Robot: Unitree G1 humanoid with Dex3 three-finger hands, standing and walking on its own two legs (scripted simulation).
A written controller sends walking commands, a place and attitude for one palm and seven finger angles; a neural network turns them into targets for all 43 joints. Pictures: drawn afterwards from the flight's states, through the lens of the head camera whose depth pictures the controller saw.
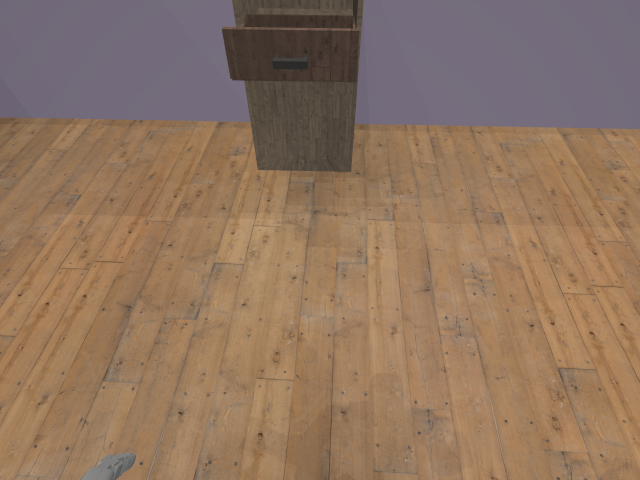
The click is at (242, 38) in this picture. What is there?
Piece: drawer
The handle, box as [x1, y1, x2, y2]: [272, 54, 307, 69]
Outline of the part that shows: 272,60 273,68 307,68 307,55 304,55 303,58 279,58 278,54 276,54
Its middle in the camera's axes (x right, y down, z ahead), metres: -0.10 -0.57 +1.24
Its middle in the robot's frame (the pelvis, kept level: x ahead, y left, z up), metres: +1.31 +0.17 -0.06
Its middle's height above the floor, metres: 0.71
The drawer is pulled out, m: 0.30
